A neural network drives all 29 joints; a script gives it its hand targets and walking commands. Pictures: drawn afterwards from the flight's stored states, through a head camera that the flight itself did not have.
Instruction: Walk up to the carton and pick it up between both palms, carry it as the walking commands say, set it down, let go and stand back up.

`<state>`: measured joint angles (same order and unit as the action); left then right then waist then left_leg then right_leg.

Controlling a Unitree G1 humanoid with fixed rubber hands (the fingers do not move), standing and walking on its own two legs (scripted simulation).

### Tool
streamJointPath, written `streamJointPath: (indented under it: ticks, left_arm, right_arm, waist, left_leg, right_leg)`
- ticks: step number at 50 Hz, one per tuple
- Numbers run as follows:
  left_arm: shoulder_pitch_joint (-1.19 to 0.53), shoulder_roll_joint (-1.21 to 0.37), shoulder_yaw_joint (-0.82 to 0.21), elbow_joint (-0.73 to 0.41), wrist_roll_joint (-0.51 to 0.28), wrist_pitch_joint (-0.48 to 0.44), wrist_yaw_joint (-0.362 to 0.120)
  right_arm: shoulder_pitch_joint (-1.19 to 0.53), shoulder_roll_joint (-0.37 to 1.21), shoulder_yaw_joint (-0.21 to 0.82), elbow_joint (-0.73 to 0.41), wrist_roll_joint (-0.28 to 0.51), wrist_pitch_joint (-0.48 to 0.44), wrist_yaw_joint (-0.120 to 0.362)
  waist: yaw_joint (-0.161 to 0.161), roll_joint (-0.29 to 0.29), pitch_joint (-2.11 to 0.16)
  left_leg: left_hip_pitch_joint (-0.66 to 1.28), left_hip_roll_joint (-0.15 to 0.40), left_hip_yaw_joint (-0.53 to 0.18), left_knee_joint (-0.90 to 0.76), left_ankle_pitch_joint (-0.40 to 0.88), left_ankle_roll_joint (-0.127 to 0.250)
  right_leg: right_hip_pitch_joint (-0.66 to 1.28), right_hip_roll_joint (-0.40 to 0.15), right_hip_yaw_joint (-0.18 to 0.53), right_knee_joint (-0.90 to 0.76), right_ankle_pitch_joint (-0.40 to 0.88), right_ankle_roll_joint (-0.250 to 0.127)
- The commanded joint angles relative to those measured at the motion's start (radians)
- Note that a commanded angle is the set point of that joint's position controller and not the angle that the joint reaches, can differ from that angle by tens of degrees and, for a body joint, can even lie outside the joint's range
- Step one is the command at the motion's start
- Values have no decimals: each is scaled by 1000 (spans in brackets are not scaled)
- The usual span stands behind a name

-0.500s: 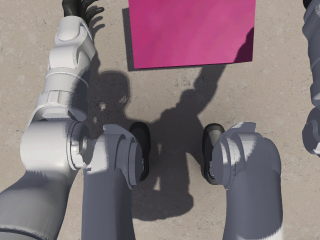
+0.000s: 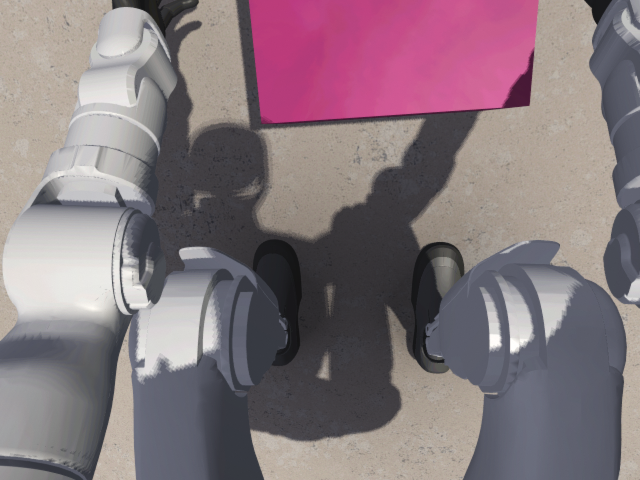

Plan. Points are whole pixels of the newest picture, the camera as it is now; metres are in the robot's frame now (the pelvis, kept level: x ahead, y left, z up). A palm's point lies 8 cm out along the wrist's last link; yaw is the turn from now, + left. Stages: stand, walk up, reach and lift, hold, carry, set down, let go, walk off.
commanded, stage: reach and lift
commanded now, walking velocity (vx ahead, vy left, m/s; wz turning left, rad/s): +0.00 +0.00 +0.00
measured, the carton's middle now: (384, 34) +0.52 -0.05 -0.27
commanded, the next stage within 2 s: none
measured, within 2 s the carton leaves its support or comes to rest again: leaves its support in 1.42 s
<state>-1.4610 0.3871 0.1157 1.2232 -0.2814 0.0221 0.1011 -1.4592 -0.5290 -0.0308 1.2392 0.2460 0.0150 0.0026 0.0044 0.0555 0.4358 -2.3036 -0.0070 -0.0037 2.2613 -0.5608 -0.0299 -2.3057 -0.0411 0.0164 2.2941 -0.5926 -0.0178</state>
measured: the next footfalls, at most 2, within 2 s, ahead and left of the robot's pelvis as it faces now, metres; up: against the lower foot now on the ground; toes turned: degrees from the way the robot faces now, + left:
none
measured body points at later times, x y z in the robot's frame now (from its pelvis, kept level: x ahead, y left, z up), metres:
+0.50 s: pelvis -0.01 +0.00 +0.01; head +0.37 -0.03 +0.23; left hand +0.55 +0.15 -0.19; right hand +0.54 -0.23 -0.20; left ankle +0.12 +0.12 -0.31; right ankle +0.11 -0.12 -0.31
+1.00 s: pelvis -0.01 +0.00 +0.01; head +0.37 -0.03 +0.23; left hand +0.55 +0.14 -0.19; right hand +0.54 -0.22 -0.20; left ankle +0.12 +0.13 -0.31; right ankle +0.11 -0.12 -0.31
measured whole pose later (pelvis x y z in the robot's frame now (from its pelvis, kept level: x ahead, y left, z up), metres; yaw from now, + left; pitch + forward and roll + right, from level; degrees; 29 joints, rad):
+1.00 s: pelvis -0.01 +0.00 +0.01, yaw +0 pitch +35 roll +2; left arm -1.56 0.31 0.14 1.27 -0.23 0.01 0.13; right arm -1.60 -0.48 0.07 1.33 0.26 0.04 -0.04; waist 0.00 0.05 0.47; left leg -2.28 -0.01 -0.01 2.22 -0.54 -0.04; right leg -2.29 -0.04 0.01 2.25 -0.56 -0.03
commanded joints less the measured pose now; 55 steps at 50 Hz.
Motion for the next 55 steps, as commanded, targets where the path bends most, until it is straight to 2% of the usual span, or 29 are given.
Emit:
streamJointPath:
  ticks: [1, 19, 31, 34, 41, 47, 51, 55]
  left_arm:
    - [-118, 37, 5, -72, -5, -17, 4]
    - [-192, -3, -17, -32, -7, -29, 21]
    - [-200, -72, -5, -10, 38, -52, 31]
    - [-218, -120, -25, -20, 31, -59, 22]
    - [-286, -287, -78, -48, 11, -58, -23]
    - [-408, -634, -112, -95, 48, -16, -129]
    - [-395, -743, -86, -124, 81, 18, -177]
    - [-372, -816, -80, -147, 85, 38, -206]
  right_arm:
    - [-243, -131, -4, -74, 9, -17, 0]
    - [-315, -70, 25, -50, 0, -21, -14]
    - [-358, 46, 102, -62, 35, -29, -13]
    - [-375, 92, 130, -71, 47, -33, -6]
    - [-436, 252, 168, -79, 52, -30, 27]
    - [-539, 615, 210, -119, 30, 4, 132]
    - [-520, 722, 187, -159, 8, 29, 181]
    - [-498, 787, 178, -192, -3, 49, 210]
  waist:
    - [-36, -85, -1068]
    - [-34, -84, -1067]
    - [25, -94, -1064]
    - [25, -94, -1061]
    - [10, -90, -1046]
    - [-3, -75, -991]
    - [-8, -69, -968]
    - [-16, -79, -950]
  left_leg:
    - [495, 3, 37, -119, 325, -12]
    - [511, -14, 31, -142, 296, -12]
    - [518, -29, 40, -149, 304, -8]
    - [510, -33, 45, -151, 304, -7]
    - [494, -43, 44, -161, 300, -5]
    - [470, -63, 52, -158, 284, -1]
    - [459, -75, 60, -147, 285, 10]
    - [435, -83, 63, -134, 294, 21]
  right_leg:
    - [499, -2, 13, -203, 350, 25]
    - [515, 6, 14, -227, 316, 21]
    - [537, 26, 28, -235, 337, 25]
    - [545, 30, 31, -239, 346, 23]
    - [537, 37, 30, -244, 346, 20]
    - [501, 56, 15, -230, 327, 13]
    - [469, 67, -1, -218, 324, 6]
    - [454, 70, -8, -209, 341, 1]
